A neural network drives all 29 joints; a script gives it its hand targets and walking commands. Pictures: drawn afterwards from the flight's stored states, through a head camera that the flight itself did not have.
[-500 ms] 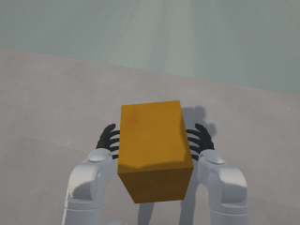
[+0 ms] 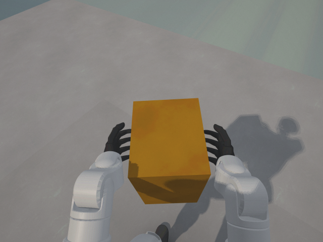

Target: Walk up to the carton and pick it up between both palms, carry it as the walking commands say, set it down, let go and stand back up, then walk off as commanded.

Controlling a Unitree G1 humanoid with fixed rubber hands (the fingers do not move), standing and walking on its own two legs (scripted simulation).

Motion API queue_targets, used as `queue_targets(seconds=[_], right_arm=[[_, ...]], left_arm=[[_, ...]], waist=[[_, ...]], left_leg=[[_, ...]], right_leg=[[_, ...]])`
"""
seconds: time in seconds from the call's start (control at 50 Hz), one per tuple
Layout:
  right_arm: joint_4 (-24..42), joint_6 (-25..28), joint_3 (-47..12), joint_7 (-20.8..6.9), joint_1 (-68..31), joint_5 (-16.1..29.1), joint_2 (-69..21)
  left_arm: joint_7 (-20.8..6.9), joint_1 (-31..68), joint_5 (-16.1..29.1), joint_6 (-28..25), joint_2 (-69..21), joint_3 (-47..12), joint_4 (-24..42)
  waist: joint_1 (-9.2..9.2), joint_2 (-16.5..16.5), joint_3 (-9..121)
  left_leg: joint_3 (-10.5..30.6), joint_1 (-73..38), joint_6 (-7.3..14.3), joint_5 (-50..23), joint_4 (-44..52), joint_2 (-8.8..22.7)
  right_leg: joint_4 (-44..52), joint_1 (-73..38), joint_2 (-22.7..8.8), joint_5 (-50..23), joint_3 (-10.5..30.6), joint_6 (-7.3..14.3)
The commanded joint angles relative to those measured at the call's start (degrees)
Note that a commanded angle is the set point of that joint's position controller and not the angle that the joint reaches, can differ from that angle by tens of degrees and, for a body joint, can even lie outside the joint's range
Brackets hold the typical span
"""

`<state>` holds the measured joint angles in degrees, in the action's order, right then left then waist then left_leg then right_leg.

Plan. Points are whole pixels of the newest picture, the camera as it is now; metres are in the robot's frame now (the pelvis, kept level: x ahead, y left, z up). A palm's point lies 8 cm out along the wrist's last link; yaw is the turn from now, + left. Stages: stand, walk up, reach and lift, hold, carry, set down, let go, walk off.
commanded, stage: carry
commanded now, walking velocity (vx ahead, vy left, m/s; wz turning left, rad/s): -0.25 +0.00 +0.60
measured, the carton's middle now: (168, 157) +0.32 +0.01 +0.01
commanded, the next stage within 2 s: none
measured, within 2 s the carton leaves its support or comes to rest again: neither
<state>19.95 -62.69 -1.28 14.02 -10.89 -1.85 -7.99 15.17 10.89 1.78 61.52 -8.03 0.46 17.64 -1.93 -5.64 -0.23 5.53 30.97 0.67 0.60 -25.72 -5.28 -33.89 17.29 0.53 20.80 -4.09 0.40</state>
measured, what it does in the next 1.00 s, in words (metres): walks backwards, turning left: left foot, then right foot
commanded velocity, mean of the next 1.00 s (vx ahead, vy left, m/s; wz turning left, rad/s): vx -0.25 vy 0.00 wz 0.60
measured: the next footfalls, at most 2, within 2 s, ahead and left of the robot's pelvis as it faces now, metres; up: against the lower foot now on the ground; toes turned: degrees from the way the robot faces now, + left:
left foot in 0.32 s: -0.10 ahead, +0.18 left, +0.00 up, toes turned +18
right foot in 0.70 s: -0.20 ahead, -0.07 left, +0.00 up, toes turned +22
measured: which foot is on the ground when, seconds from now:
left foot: up 0.00-0.30, down 0.32-0.70, up 0.72-1.00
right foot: down 0.00-0.30, up 0.32-0.68, down 0.70-1.00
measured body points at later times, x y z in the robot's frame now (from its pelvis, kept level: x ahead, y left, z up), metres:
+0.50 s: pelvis -0.17 +0.05 +0.00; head -0.15 +0.06 +0.45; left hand +0.02 +0.28 +0.05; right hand +0.14 +0.07 +0.06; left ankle -0.14 +0.16 -0.72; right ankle -0.12 -0.09 -0.65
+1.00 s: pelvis -0.35 +0.01 +0.01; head -0.36 -0.01 +0.46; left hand -0.18 +0.27 +0.11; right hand -0.04 +0.06 +0.12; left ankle -0.44 +0.13 -0.68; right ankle -0.24 -0.08 -0.72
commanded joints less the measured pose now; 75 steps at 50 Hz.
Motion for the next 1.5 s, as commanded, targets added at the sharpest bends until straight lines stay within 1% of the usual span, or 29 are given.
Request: queue_targets(seconds=[0.0, 0.08, 0.22, 0.26, 0.28, 0.3, 0.34, 0.38, 0.5, 0.56, 0.62, 0.64, 0.68, 0.7, 0.72, 0.76, 0.9, 0.96, 1.0, 1.02, 1.04, 1.06, 1.14, 1.24, 1.32, 1.36, 1.4, 1.42, 1.48], right_arm=[[9.4, 0.3, -29.5, -7.4, -22.0, 14.7, -58.8], [11.7, 0.7, -32.3, -7.6, -26.0, 17.7, -60.9], [4.1, -3.6, -29.3, -7.6, -19.6, 16.4, -55.4], [3.4, -3.6, -27.8, -7.6, -19.3, 15.5, -56.2], [0.3, -3.7, -26.7, -7.9, -16.4, 14.9, -55.6], [0.8, -3.1, -25.9, -7.9, -15.9, 14.2, -55.3], [3.5, -2.4, -25.7, -8.4, -15.6, 14.2, -58.3], [5.0, -0.2, -22.0, -8.3, -17.4, 12.8, -59.3], [8.4, 3.2, -20.8, -7.6, -16.9, 10.4, -57.2], [9.5, 3.0, -23.3, -7.0, -17.4, 11.8, -57.7], [8.4, 1.7, -24.0, -6.6, -15.9, 11.7, -56.8], [9.4, 1.3, -25.7, -6.1, -15.1, 11.9, -57.1], [9.0, -0.3, -29.2, -7.4, -18.4, 13.4, -59.0], [9.2, -0.6, -29.6, -7.8, -20.2, 13.5, -58.6], [9.4, -0.2, -30.7, -7.9, -23.0, 15.1, -60.4], [12.5, 1.1, -32.0, -7.8, -26.3, 17.5, -63.2], [6.5, -4.1, -31.2, -7.1, -20.7, 16.6, -56.2], [3.9, -4.9, -28.0, -7.0, -20.3, 14.8, -53.9], [1.5, -5.3, -26.9, -7.7, -20.2, 14.7, -55.4], [-1.6, -4.8, -24.7, -7.4, -18.8, 12.9, -54.4], [-3.5, -5.0, -24.1, -7.4, -17.3, 12.5, -53.7], [0.9, -3.7, -23.3, -7.9, -17.6, 12.9, -54.5], [2.0, 0.0, -19.7, -8.9, -16.4, 11.3, -60.6], [4.2, 2.8, -20.1, -8.1, -16.7, 10.0, -58.4], [8.1, 2.8, -22.7, -6.9, -17.1, 10.7, -58.1], [4.6, 1.5, -24.2, -7.2, -15.4, 11.8, -60.2], [5.0, 0.3, -25.2, -7.2, -17.8, 11.1, -58.9], [11.7, 0.7, -27.7, -8.0, -26.4, 13.1, -58.6], [9.4, 0.8, -29.9, -8.5, -26.4, 14.8, -61.9]], left_arm=[[-11.0, 16.2, 13.0, 0.1, -59.5, -26.2, 6.7], [-10.4, 18.6, 11.0, -0.7, -56.7, -23.7, 11.4], [-8.3, 13.8, 8.0, 3.4, -50.4, -22.8, 7.0], [-8.1, 14.7, 9.1, 3.7, -51.8, -23.9, 7.3], [-7.7, 15.1, 8.8, 3.5, -51.9, -24.2, 8.1], [-8.2, 15.8, 8.9, 3.0, -53.0, -24.1, 6.8], [-8.9, 18.9, 12.1, 2.3, -56.9, -27.7, 8.9], [-10.1, 27.6, 16.9, 1.8, -60.8, -33.9, 13.3], [-11.3, 27.3, 19.4, -0.1, -61.1, -35.7, 12.7], [-10.7, 23.3, 17.9, -0.6, -59.6, -32.5, 12.5], [-10.6, 17.2, 15.9, 0.9, -58.6, -29.8, 8.1], [-10.9, 12.6, 15.1, 1.0, -58.9, -27.8, 6.4], [-11.3, 16.7, 13.7, 0.3, -58.3, -26.5, 8.6], [-11.4, 15.2, 12.2, 0.6, -58.2, -26.0, 6.5], [-10.9, 16.3, 11.7, 0.3, -58.9, -25.1, 7.9], [-10.8, 22.8, 13.1, -1.0, -58.2, -25.4, 15.5], [-8.5, 12.9, 7.0, 3.4, -48.9, -21.1, 9.3], [-8.5, 13.1, 7.3, 4.7, -49.7, -21.3, 6.2], [-8.3, 14.8, 7.4, 4.9, -50.1, -22.0, 7.1], [-8.4, 19.2, 8.5, 4.9, -50.7, -23.2, 7.1], [-8.3, 17.8, 8.4, 4.9, -51.2, -22.6, 4.0], [-8.8, 20.8, 11.2, 3.7, -53.6, -26.2, 8.0], [-10.9, 30.7, 17.7, 1.2, -61.0, -33.7, 13.2], [-11.3, 30.5, 17.9, -0.2, -58.7, -34.5, 14.0], [-11.6, 23.2, 16.8, 0.4, -59.0, -32.0, 10.0], [-11.6, 22.3, 15.8, 0.8, -58.5, -30.9, 10.7], [-11.9, 20.6, 14.2, 1.6, -57.5, -29.0, 7.7], [-12.3, 21.3, 13.0, 0.9, -60.3, -27.4, 6.1], [-11.8, 22.1, 11.8, 0.3, -58.4, -26.8, 11.1]], waist=[[1.62, 18.8, 16.8], [2.86, 16.5, 16.8], [2.11, 17.9, 17.5], [2.59, 4.4, 19.6], [1.94, -11.3, 19.3], [1.92, -12.0, 18.2], [2.82, -2.7, 20.4], [2.39, -8.8, 21.5], [2.92, -6.5, 24.4], [3.24, -0.2, 26.4], [2.55, -6.0, 26.9], [0.98, -0.2, 31.7], [1.67, 29.9, 26.7], [1.67, 25.5, 20.8], [1.94, 14.2, 16.4], [3.05, 10.1, 17.9], [1.86, 22.5, 17.9], [2.49, 19.9, 18.7], [3.26, 7.4, 20.1], [2.72, -9.8, 16.7], [2.09, -10.8, 14.8], [3.57, -10.8, 17.8], [2.73, -7.4, 18.9], [3.47, -6.7, 26.2], [2.79, -3.4, 29.7], [1.34, -2.9, 33.0], [1.11, 19.8, 27.8], [1.2, 25.2, 21.8], [2.05, 12.2, 17.7]], left_leg=[[-6.4, 3.1, -4.3, 32.2, -44.5, 4.0], [-8.5, 2.3, -4.2, 24.6, -44.2, 4.8], [-14.9, -10.8, -3.1, 21.5, -5.9, 3.0], [-4.5, -21.9, -0.5, -5.2, 2.1, 12.3], [16.8, -28.9, 5.1, -37.8, 1.1, 27.5], [20.9, -27.7, 9.0, -58.8, -2.0, 32.8], [8.7, -27.8, 7.7, -52.7, -5.4, 26.1], [3.9, -24.1, 5.6, -34.1, -2.7, 19.9], [8.9, -19.5, 5.3, -0.1, 6.4, 17.7], [14.9, -23.0, 6.0, -1.7, 9.0, 19.3], [16.0, -19.9, 3.1, 1.9, 13.0, 16.6], [10.9, -17.4, -1.1, 7.4, 10.0, 13.1], [-5.9, -1.2, -5.6, 30.1, -25.7, -1.6], [-6.6, 4.4, -5.5, 34.4, -41.6, 1.5], [-5.2, 3.4, -4.6, 29.4, -48.5, 3.0], [-5.7, 2.9, -4.6, 21.8, -52.1, 4.2], [-13.5, -3.3, -5.1, 25.6, -26.0, 3.3], [-12.3, -11.8, -3.2, 24.1, -11.4, 3.9], [-2.9, -22.1, -0.2, 0.8, 2.7, 12.7], [20.6, -24.9, 5.4, -24.6, 4.9, 29.1], [23.7, -23.6, 8.1, -45.4, 0.5, 33.1], [14.1, -24.3, 10.4, -53.0, -3.5, 30.1], [-0.6, -16.1, 5.3, -25.9, -2.2, 15.9], [9.8, -17.8, 6.1, 20.1, 8.1, 18.6], [15.8, -21.8, 7.2, 15.5, 9.9, 19.3], [12.5, -17.0, 2.2, 22.8, 10.2, 15.7], [-1.1, -4.0, -5.0, 21.1, -11.6, 2.6], [-6.0, -5.0, -5.5, 24.3, -26.3, 1.8], [-5.1, -0.8, -3.2, 18.2, -37.3, 4.0]], right_leg=[[16.2, -3.1, -31.7, -29.0, 14.9, 14.6], [7.6, -9.3, -19.3, -40.8, -0.8, 6.7], [-0.4, -10.3, -22.1, -41.2, -1.3, 3.5], [-9.3, 1.4, -19.1, -22.5, -3.3, -2.3], [-20.4, 16.3, -11.3, 15.2, -5.1, -6.4], [-28.3, 19.0, -8.8, 24.2, -0.5, -7.1], [-35.5, 19.0, -7.9, 18.0, 2.1, -6.3], [-36.9, 16.8, -7.4, 11.4, 3.1, -5.6], [-27.5, 10.3, -4.8, 7.3, 2.1, -4.4], [-17.2, 6.3, -1.9, 9.6, 2.6, -3.2], [-0.3, -4.0, 0.0, 8.7, 1.2, -1.5], [15.4, -15.1, -2.9, 3.9, 3.9, 0.4], [16.9, -16.8, -29.6, -20.3, 27.3, 10.7], [16.7, -8.6, -35.0, -32.2, 23.1, 15.6], [17.5, -1.6, -30.6, -28.8, 14.6, 13.2], [11.7, -6.7, -21.4, -29.9, 0.6, 7.6], [7.5, -9.2, -21.4, -30.1, 0.9, 5.8], [0.3, -5.8, -22.8, -39.8, 0.0, 3.8], [-8.7, 4.1, -19.1, -16.1, -3.3, -3.8], [-19.9, 17.9, -11.8, 16.4, -5.6, -7.7], [-29.3, 20.7, -9.2, 22.7, -0.9, -8.4], [-36.2, 20.6, -8.8, 21.1, 1.5, -7.7], [-34.6, 15.6, -6.7, 7.1, 0.8, -6.3], [-24.9, 9.9, -4.3, 6.0, 2.0, -3.9], [-5.1, 1.7, -2.0, 7.3, 3.5, -2.4], [11.3, -12.0, -2.5, 4.2, 3.4, 0.0], [21.5, -15.7, -22.7, 12.9, 28.7, 6.0], [22.4, -1.8, -27.8, 7.6, 25.7, 9.6], [15.7, -4.5, -18.4, -17.0, 7.3, 5.3]])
